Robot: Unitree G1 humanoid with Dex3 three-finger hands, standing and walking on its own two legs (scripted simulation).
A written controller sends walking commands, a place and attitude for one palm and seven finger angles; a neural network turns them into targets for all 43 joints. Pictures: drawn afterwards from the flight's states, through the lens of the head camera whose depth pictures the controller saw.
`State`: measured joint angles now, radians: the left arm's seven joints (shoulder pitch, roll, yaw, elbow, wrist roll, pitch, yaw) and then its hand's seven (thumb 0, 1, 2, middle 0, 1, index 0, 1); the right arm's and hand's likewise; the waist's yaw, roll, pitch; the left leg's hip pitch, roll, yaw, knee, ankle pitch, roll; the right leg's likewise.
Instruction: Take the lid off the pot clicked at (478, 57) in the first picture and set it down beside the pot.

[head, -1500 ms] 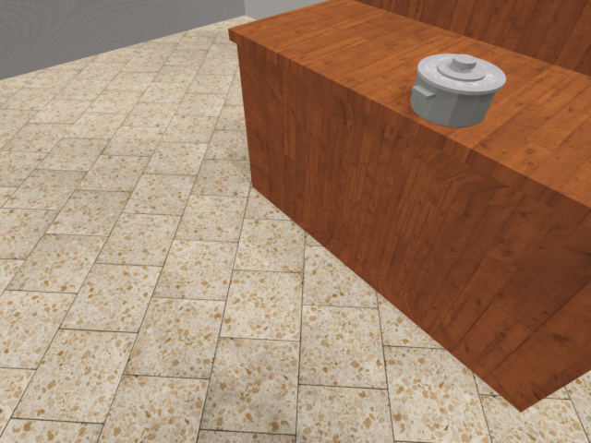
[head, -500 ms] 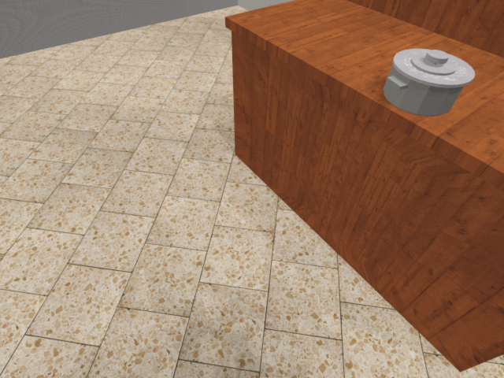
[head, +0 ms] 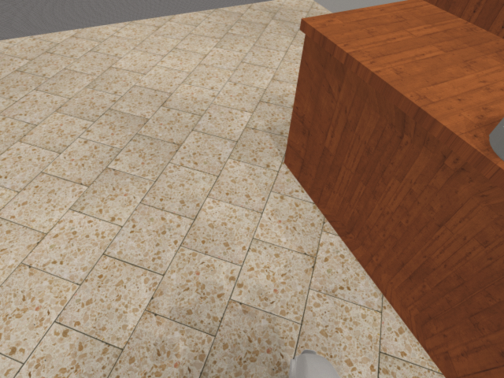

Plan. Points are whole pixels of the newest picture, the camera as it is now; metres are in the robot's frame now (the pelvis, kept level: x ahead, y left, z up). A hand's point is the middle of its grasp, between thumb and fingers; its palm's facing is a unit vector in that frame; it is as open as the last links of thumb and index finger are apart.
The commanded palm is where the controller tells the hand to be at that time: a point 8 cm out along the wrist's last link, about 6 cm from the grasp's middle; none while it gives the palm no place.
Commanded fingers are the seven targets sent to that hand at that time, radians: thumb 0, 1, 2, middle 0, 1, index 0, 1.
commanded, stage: walk to a spot facing it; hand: left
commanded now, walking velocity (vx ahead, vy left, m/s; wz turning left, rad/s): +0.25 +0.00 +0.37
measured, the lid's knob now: out of the picture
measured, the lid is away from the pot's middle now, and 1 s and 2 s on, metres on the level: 0.00 0.00 0.00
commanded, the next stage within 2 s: turn to face it in 0.02 s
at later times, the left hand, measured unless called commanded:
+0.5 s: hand out of the picture +0.13 +0.13 -0.17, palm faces +0.06 -0.97 -0.22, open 7.3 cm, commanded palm none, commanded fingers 0.00 0.90 0.90 -0.20 -0.30 -0.20 -0.30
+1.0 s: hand (165, 299) +0.29 +0.19 -0.17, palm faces -0.27 -0.93 -0.26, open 7.4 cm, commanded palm none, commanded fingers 0.00 0.90 0.90 -0.20 -0.30 -0.20 -0.30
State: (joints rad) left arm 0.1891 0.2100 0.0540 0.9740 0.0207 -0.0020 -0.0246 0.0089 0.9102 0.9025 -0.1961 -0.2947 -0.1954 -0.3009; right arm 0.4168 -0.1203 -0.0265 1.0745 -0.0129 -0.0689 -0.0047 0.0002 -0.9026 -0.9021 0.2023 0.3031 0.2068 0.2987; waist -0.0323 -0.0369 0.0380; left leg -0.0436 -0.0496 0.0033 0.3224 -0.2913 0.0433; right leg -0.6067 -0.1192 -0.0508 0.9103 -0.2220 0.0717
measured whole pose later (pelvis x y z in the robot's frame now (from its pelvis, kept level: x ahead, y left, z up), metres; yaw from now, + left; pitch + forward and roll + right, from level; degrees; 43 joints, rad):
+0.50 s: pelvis +0.15 -0.05 +0.00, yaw -3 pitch +0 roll +1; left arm 0.33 0.16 0.05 1.05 0.02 -0.01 0.01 0.00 0.93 0.90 -0.20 -0.30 -0.20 -0.30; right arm 0.08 -0.19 -0.05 0.97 -0.02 0.01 -0.02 0.00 -0.91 -0.90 0.19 0.30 0.20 0.30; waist 0.05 0.01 0.05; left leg -0.48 0.07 0.02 0.90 -0.34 -0.07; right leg -0.27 0.04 -0.04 0.44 -0.17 -0.07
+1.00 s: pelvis +0.15 -0.01 +0.00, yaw -21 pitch -1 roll -1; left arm 0.20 0.28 0.12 0.95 0.02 0.09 -0.02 0.01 0.91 0.90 -0.19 -0.29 -0.19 -0.30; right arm 0.21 -0.17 -0.05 0.95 -0.02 0.00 -0.03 0.00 -0.90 -0.90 0.20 0.30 0.21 0.30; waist 0.01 -0.02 0.07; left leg -0.19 0.12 0.26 0.48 -0.27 0.01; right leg -0.44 -0.07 -0.04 0.97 -0.41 0.08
